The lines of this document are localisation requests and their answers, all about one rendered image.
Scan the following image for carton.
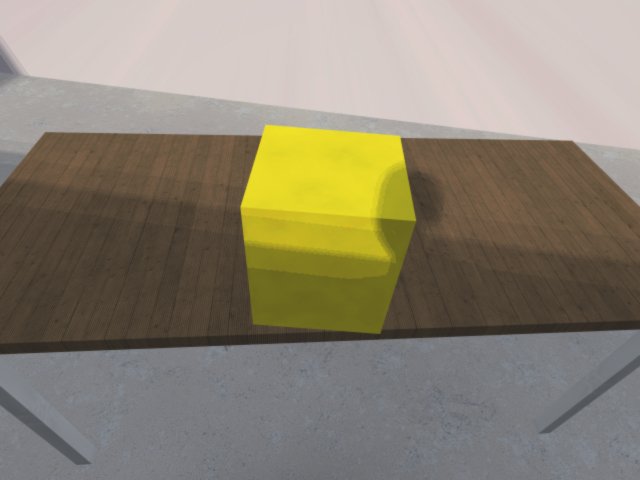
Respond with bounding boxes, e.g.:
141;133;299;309
240;125;416;334

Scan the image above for table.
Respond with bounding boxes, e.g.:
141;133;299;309
0;132;640;465

